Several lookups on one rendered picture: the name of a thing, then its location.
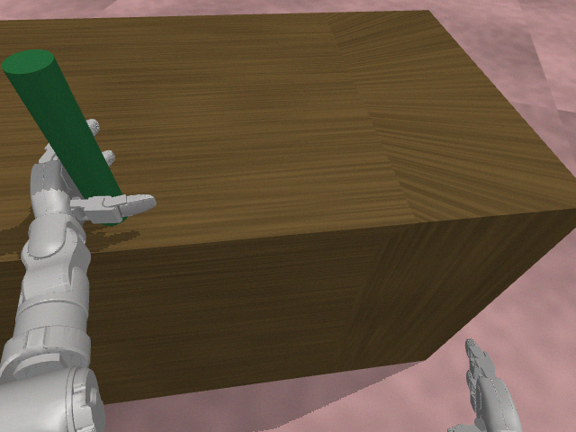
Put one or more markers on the right robot hand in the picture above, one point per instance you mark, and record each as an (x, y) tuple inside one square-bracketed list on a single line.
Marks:
[(490, 397)]

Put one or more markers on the can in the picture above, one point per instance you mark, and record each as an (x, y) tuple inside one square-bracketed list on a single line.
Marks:
[(38, 80)]

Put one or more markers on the left robot hand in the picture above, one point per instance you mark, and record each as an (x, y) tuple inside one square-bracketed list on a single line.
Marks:
[(53, 191)]

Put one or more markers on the left robot arm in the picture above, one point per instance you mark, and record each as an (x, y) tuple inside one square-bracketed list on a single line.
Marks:
[(45, 382)]

